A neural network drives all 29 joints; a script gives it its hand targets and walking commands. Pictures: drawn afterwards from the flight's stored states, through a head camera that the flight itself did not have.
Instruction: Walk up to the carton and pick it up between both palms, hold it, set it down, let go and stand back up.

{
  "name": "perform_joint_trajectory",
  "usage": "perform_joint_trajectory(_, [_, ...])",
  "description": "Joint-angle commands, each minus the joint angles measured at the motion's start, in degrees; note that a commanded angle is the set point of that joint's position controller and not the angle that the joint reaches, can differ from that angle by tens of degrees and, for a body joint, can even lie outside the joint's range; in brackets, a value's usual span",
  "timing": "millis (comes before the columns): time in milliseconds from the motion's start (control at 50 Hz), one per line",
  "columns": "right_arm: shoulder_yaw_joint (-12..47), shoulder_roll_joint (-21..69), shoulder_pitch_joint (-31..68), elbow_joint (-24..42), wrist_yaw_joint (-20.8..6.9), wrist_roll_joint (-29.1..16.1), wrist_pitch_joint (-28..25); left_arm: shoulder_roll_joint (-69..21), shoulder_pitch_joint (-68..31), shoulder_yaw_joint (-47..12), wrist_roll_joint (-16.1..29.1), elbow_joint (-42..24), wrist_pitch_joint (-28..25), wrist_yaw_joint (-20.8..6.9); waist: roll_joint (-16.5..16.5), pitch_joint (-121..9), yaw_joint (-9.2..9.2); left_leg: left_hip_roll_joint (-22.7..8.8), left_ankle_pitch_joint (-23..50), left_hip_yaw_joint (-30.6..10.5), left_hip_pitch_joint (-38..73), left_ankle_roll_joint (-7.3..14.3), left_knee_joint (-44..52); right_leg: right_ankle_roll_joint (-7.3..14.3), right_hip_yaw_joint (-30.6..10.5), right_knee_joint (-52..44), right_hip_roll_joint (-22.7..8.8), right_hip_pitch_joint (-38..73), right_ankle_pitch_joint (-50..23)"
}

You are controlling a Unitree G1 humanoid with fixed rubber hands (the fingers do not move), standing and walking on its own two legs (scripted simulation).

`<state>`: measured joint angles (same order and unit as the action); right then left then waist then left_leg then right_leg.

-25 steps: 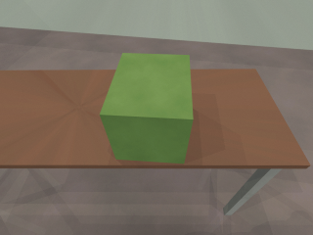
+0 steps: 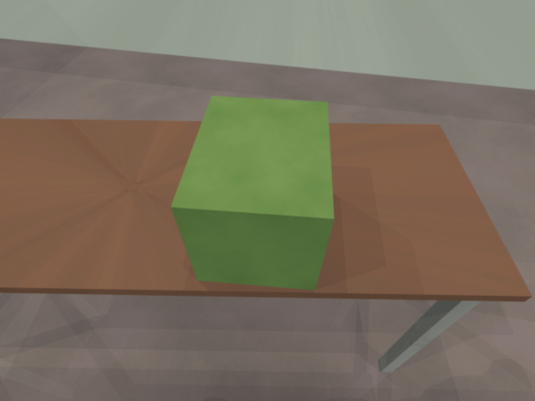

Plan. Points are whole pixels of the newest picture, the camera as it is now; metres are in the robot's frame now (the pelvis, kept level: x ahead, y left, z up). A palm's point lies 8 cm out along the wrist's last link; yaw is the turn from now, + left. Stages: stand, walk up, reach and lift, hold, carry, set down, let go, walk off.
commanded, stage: stand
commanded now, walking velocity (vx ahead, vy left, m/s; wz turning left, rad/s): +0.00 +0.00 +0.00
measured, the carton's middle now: (262, 191) +0.45 +0.03 +0.04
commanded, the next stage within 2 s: reach and lift in 0.58 s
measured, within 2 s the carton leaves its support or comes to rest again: neither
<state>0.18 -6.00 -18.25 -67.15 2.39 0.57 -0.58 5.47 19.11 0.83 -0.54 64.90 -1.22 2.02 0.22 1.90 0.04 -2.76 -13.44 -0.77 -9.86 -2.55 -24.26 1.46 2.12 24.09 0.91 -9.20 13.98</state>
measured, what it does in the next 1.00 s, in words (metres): stands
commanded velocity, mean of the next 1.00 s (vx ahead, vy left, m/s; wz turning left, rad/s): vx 0.00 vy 0.00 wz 0.00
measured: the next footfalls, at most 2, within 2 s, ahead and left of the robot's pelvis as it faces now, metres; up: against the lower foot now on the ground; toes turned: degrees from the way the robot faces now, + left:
none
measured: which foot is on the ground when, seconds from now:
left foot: down 0.00-1.00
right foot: down 0.00-1.00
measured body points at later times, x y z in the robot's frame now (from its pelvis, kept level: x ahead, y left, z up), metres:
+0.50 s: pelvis +0.00 +0.01 +0.00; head +0.01 +0.01 +0.45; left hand -0.04 +0.21 -0.16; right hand -0.04 -0.19 -0.16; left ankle +0.00 +0.15 -0.74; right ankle -0.01 -0.10 -0.74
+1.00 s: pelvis -0.02 +0.01 +0.00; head +0.01 +0.01 +0.45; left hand +0.17 +0.19 -0.11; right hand +0.14 -0.17 -0.13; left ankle -0.01 +0.15 -0.74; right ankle -0.01 -0.10 -0.74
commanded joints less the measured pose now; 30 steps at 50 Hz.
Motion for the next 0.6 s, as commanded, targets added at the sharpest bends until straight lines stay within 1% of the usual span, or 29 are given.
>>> perform_joint_trajectory(0, [-0.64,-3.86,-5.53,0.04,0.27,0.01,-0.23,4.2,5.08,0.66,-0.01,-0.25,-0.21,0.27,0.47,2.93,0.03,-2.69,8.12,-1.74,-1.58,2.19,2.95,0.94,-4.73,-4.37,-5.33,-1.33,-8.08])
perform_joint_trajectory(560, [-0.96,-3.3,-5.57,0.13,0.05,0.04,-0.05,4.05,5.57,0.33,-0.02,0.43,0.06,0.4,-0.08,3.78,0.04,-2.05,5.33,-2.04,-1.85,2.94,4.19,0.23,-4.78,-4.8,-5.51,-2.65,-3.9])
perform_joint_trajectory(580, [-7.84,-9.48,63.03,38.65,-1.79,-3.71,1.95,16.91,-66.2,-1.96,6.01,-37.3,9.68,-0.36,-14.34,-6.08,-3.89,-0.05,-6.65,5.37,-25.63,3.92,-2.38,-1.95,-4.62,3.07,0.67,-18.64,7.51])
